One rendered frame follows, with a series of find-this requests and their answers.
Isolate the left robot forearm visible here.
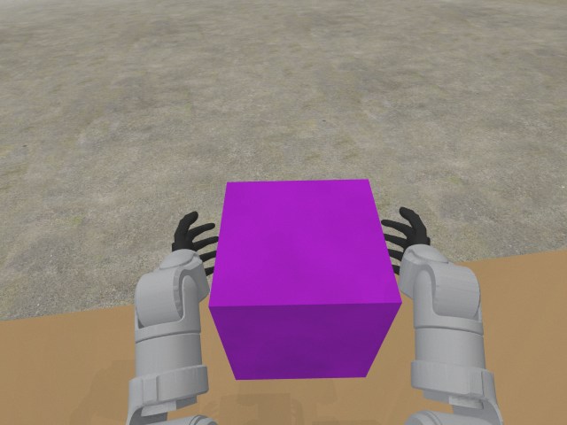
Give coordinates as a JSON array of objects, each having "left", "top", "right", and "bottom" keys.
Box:
[{"left": 126, "top": 249, "right": 210, "bottom": 425}]

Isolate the right robot hand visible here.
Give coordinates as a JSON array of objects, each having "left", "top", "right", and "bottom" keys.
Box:
[{"left": 381, "top": 207, "right": 431, "bottom": 275}]

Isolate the right robot forearm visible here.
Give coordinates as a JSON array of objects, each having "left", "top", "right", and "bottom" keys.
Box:
[{"left": 398, "top": 244, "right": 504, "bottom": 425}]

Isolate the carton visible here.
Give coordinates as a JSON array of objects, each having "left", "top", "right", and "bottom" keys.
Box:
[{"left": 208, "top": 179, "right": 402, "bottom": 380}]

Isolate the left robot hand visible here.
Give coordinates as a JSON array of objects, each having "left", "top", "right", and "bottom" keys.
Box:
[{"left": 172, "top": 211, "right": 219, "bottom": 276}]

